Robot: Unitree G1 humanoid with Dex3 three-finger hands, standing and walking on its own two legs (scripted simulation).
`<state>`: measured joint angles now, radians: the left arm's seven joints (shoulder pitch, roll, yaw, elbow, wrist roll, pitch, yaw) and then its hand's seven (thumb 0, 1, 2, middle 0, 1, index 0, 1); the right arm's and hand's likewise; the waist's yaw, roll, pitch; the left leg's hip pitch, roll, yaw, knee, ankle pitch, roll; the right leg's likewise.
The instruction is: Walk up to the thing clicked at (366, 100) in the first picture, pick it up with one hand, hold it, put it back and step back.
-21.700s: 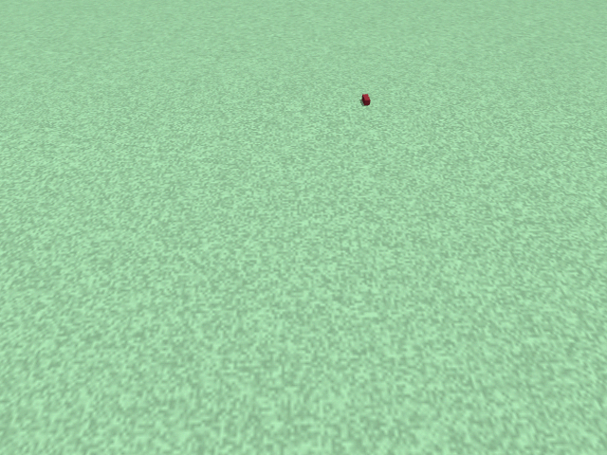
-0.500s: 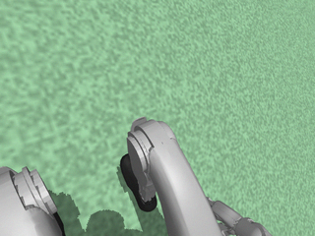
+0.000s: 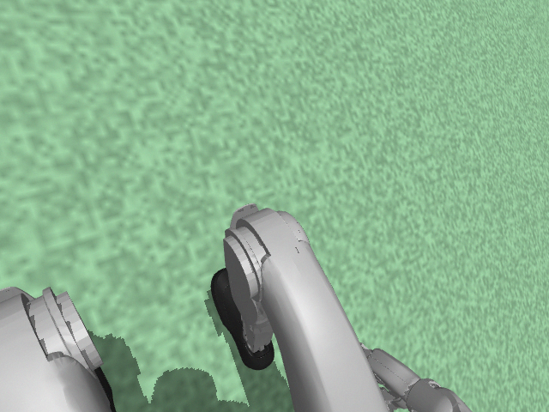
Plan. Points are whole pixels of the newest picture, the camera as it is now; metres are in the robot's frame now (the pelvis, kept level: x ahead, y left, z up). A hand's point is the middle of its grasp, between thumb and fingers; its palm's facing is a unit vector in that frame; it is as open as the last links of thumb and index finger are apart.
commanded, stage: close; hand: left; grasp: from above
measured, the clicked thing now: out of the picture +0.45 +0.32 -0.29
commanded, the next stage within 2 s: settle in 0.40 s
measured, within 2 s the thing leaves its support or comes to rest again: leaves its support in 0.76 s
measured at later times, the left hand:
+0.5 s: hand out of the picture +0.43 +0.32 -0.25, palm faces -0.43 -0.15 -0.89, open 6.4 cm
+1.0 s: hand out of the picture +0.45 +0.34 -0.20, palm faces -0.38 -0.13 -0.91, open 6.4 cm
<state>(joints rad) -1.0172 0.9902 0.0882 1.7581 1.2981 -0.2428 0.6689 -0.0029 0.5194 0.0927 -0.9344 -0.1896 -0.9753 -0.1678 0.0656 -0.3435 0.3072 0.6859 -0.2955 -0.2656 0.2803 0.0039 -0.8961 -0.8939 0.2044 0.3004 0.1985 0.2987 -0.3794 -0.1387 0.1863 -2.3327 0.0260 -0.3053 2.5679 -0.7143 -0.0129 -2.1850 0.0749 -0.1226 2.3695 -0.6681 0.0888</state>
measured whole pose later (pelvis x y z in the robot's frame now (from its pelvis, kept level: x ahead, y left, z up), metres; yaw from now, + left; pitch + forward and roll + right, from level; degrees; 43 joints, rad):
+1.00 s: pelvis +0.01 +0.00 +0.01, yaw +1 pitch +30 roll -14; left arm -0.95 0.89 0.10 1.49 1.24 -0.17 0.49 0.00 0.51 0.00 -1.11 0.00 -1.12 0.00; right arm 0.14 -0.33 0.19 0.71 -0.23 -0.20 0.28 0.00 -0.91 -0.90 0.20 0.30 0.20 0.30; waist -0.32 -0.05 0.07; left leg -2.37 0.02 -0.27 2.52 -0.71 -0.02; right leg -2.23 0.05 -0.10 2.36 -0.68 0.07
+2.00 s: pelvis -0.01 -0.01 +0.09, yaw +9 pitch +34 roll -7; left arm -0.76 0.66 0.02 1.04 1.12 -0.15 0.13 0.00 0.52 0.01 -1.07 -0.05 -1.09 -0.03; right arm 0.19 -0.29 0.00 0.67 -0.05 0.03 0.11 0.01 -0.91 -0.90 0.21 0.30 0.20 0.30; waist -0.16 0.05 -0.13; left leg -2.17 0.02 -0.13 2.21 -0.64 -0.01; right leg -2.09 -0.01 -0.02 2.14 -0.65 0.07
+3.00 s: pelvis +0.04 +0.00 +0.39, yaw +13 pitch +14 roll -2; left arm -0.34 0.42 -0.15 0.80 1.03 -0.03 0.11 0.00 0.52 0.03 -1.07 -0.06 -1.08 -0.05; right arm 0.23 -0.24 -0.04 0.73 0.04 0.00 -0.06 0.01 -0.90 -0.90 0.21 0.30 0.20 0.30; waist -0.06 0.04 -0.12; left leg -0.90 0.06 -0.01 1.10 -0.45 -0.01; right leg -0.87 -0.02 0.01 1.06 -0.44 0.05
